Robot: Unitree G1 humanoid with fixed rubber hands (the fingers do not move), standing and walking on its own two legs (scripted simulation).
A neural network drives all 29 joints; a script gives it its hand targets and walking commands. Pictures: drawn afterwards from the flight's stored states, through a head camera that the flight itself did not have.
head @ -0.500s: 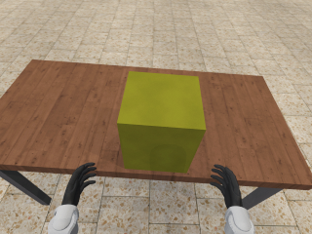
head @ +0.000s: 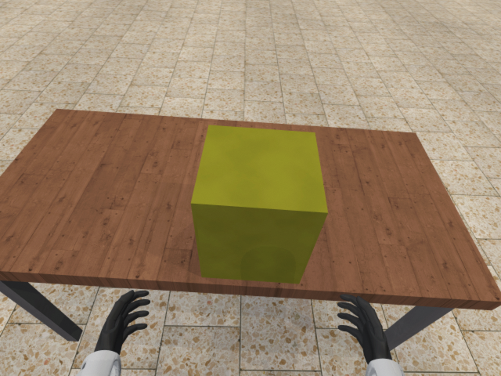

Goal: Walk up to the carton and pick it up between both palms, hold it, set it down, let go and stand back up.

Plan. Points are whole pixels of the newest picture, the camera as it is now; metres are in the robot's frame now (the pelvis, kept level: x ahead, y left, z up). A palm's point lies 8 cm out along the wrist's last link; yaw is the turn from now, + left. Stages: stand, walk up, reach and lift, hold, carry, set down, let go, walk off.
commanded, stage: set down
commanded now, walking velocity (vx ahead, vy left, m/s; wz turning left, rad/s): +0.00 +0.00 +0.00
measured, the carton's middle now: (255, 207) +0.44 +0.00 -0.01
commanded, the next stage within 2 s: let go in 0.64 s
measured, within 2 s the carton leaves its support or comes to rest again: neither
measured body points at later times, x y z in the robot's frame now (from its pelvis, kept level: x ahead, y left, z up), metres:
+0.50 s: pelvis +0.00 +0.00 +0.00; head -0.01 +0.01 +0.45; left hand +0.17 +0.22 -0.08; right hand +0.17 -0.22 -0.08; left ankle -0.01 +0.12 -0.74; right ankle -0.02 -0.12 -0.74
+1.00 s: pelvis +0.00 +0.00 +0.00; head +0.00 +0.00 +0.45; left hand +0.16 +0.22 -0.09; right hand +0.15 -0.23 -0.09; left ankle -0.01 +0.12 -0.74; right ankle -0.02 -0.12 -0.74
